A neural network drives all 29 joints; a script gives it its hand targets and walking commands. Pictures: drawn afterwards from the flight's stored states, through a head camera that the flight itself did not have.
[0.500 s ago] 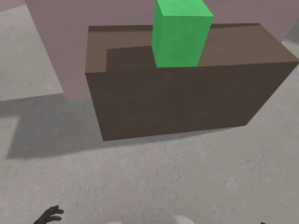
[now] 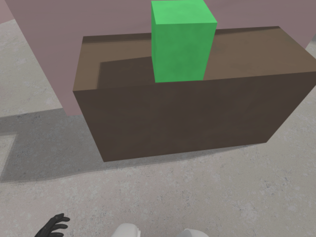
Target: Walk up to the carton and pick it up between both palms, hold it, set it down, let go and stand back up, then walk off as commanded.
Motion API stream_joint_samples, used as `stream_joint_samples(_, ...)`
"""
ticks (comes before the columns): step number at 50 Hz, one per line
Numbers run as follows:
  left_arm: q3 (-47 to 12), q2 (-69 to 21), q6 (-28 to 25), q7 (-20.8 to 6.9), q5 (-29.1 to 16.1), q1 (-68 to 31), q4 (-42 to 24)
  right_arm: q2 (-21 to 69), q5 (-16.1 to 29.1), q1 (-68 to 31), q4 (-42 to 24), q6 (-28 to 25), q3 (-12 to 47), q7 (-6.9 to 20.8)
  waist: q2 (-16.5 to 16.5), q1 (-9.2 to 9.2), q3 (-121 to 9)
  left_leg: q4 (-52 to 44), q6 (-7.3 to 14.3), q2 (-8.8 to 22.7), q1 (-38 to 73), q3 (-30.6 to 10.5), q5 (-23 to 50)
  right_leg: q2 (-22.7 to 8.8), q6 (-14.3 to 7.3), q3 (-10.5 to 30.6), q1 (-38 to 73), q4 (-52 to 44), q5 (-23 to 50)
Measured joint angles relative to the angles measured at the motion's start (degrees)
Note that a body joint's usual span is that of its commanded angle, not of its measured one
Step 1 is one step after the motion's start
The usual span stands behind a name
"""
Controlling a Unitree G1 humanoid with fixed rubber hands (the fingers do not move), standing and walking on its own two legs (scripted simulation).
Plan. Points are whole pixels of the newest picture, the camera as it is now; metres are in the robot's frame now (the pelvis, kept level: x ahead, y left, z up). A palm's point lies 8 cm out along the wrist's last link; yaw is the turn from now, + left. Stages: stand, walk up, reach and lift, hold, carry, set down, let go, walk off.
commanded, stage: walk up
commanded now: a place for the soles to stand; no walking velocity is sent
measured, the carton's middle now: (178, 42) +0.83 -0.05 +0.05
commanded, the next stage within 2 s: none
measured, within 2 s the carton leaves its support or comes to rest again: neither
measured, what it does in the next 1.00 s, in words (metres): walks ahead: left foot, then right foot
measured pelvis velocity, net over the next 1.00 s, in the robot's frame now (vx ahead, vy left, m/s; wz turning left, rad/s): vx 0.12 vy -0.04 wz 0.06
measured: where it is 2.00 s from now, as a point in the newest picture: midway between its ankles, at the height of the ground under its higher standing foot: outside the picture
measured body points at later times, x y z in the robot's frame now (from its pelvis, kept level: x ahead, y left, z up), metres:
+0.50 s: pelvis +0.07 -0.03 -0.01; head +0.09 +0.00 +0.44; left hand +0.23 +0.26 -0.11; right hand +0.14 -0.36 -0.07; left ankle +0.04 +0.15 -0.68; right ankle +0.13 -0.12 -0.69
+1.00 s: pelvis +0.12 -0.04 -0.01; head +0.14 +0.00 +0.44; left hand +0.23 +0.27 -0.12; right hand +0.20 -0.35 -0.07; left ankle +0.14 +0.10 -0.69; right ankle +0.13 -0.13 -0.67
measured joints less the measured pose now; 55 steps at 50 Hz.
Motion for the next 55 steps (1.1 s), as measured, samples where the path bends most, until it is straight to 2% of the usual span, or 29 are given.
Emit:
stream_joint_samples(4, 0.0, 0.0, 0.0, 0.0, 0.1, 0.5, 0.0, 0.0, 0.0, 0.0, 0.0, 0.0, 0.0, 0.0, 0.0, -0.02, 0.0, -6.9, 0.0, 1.2, 0.0, 0.0, -5.5, 0.0, 0.5, -0.8, 0.3, 0.0, -1.1)
stream_joint_samples(5, 0.0, 0.0, 0.1, 0.0, 0.1, 0.5, 0.0, 0.0, 0.0, 0.0, 0.0, -0.2, 0.0, 0.0, 0.0, -0.01, 0.0, -9.9, 0.2, 1.5, 0.2, 0.0, -4.6, 0.0, 0.7, -0.9, 0.3, 0.0, -1.3)
stream_joint_samples(8, 0.0, 0.1, 0.9, -0.1, 0.1, 0.4, 0.0, 0.6, 0.0, 0.6, 0.0, -1.7, 0.0, -0.1, -2.0, -0.02, 0.1, -10.8, 0.6, 0.5, 1.0, 0.7, -2.0, -1.1, 1.0, -0.3, 0.1, 1.9, -1.0)
stream_joint_samples(12, 0.0, 0.3, 1.4, -0.1, 0.1, -0.8, 0.0, 0.5, 0.0, 1.6, 0.1, -2.0, 0.0, -0.7, -2.4, -0.03, 0.1, -13.1, 1.0, 1.6, 4.1, 0.6, -2.1, -1.1, 1.4, -0.2, -3.0, 9.1, -1.8)
stream_joint_samples(18, 0.0, 0.6, 1.6, -0.5, 0.1, -3.7, 0.0, 0.5, 0.0, 1.7, 0.1, -2.0, 0.0, -1.3, -3.9, 0.0, 0.1, -13.6, 1.0, 3.1, 6.2, 0.7, -3.4, -1.1, 1.8, 0.8, -7.2, 9.7, -1.8)
stream_joint_samples(22, 0.0, 0.6, 1.6, -0.9, 0.1, -4.3, 0.0, 0.5, 0.0, 1.7, 0.1, -2.0, 0.0, -1.4, -4.3, 0.01, 0.1, -11.5, 0.6, 4.0, 6.8, 0.7, -5.9, -1.1, 1.8, 0.9, -7.4, 9.5, -1.8)
stream_joint_samples(24, 0.0, 0.6, 1.6, -1.0, 0.1, -4.2, 0.0, 0.5, 0.0, 1.7, 0.1, -2.0, 0.0, -1.4, -4.4, 0.03, 0.1, -9.8, -0.1, 4.5, 6.7, 0.7, -7.5, -1.2, 1.8, 0.9, -6.5, 6.0, -0.7)
stream_joint_samples(25, 0.0, 0.8, 1.2, -1.0, 0.1, -4.1, -0.1, 0.5, 0.0, 1.7, 0.1, -2.0, 0.0, -1.4, -4.4, 0.07, 0.1, -7.6, -0.1, 4.7, 6.0, 0.6, -8.0, -1.2, 1.8, 1.2, -5.2, 1.9, 0.5)
stream_joint_samples(26, 0.0, 0.8, 0.8, -0.9, 0.1, -4.1, 0.0, 0.5, 0.0, 1.5, 0.1, -1.9, 0.0, -1.4, -4.3, 0.06, 0.8, -3.7, -0.1, 4.5, 5.1, -0.2, -8.1, -1.0, 1.5, 0.9, -5.1, 2.8, 1.8)
stream_joint_samples(29, 0.0, 0.5, 0.7, -0.9, -0.1, -3.0, 0.0, 0.6, 0.0, 1.5, 0.3, -0.4, 0.0, -1.4, -3.3, 0.07, 1.2, 8.1, -0.1, 1.8, 1.6, -1.3, -6.5, -0.9, 0.2, -0.5, -4.0, 5.2, 0.3)
stream_joint_samples(32, 0.0, 0.5, 0.7, -0.3, -0.2, -1.4, 0.0, 0.6, 0.0, 1.5, 0.2, -0.4, 0.0, -1.4, -2.5, 0.03, 1.2, 11.4, -0.1, -0.8, -0.3, -1.4, -1.3, -0.9, -0.2, -1.0, -2.3, 4.3, -0.3)
stream_joint_samples(39, 0.0, 0.5, 0.7, 0.3, -0.2, -0.2, 0.0, 0.6, 0.0, 1.5, 0.2, -0.2, 0.0, -1.4, -0.5, 0.0, 1.2, 5.7, -0.1, -0.4, -1.3, -1.4, 0.2, -0.9, -0.7, -2.6, -0.7, 4.1, -1.9)
stream_joint_samples(45, 0.0, 0.5, 0.7, 0.3, 0.0, 0.2, 0.0, 0.6, 0.0, 1.6, 0.2, -0.2, 0.0, -1.4, -0.2, -0.02, 1.2, -2.8, 0.0, 1.7, -1.3, -1.5, -6.1, -0.9, -0.4, -4.1, -0.4, 4.1, -2.9)
stream_joint_samples(49, 0.0, 0.5, 2.1, 0.0, 0.3, -0.1, 0.0, 0.8, 0.0, 2.4, 0.4, -1.8, 0.0, -1.8, -2.1, -0.03, 1.2, -6.1, 0.1, 1.0, -0.3, -0.8, -3.5, -1.7, 0.2, -3.3, -0.8, 5.7, -1.8)
stream_joint_samples(52, 0.0, 0.8, 2.7, 0.0, 0.4, -1.1, 0.0, 0.7, 0.0, 3.3, 0.4, -1.9, 0.0, -2.6, -2.6, -0.04, 1.2, -8.2, 0.1, 1.9, 1.5, -0.8, -3.1, -1.7, 1.3, -2.5, -3.0, 11.0, -2.6)
stream_joint_samples(55, 0.0, 1.3, 2.8, 0.0, 0.4, -2.5, 0.0, 0.6, 0.0, 3.3, 0.4, -1.9, 0.0, -3.3, -3.4, -0.02, 1.3, -9.9, 0.1, 3.0, 2.6, -0.8, -2.5, -1.8, 1.6, -0.8, -5.7, 12.3, -2.7)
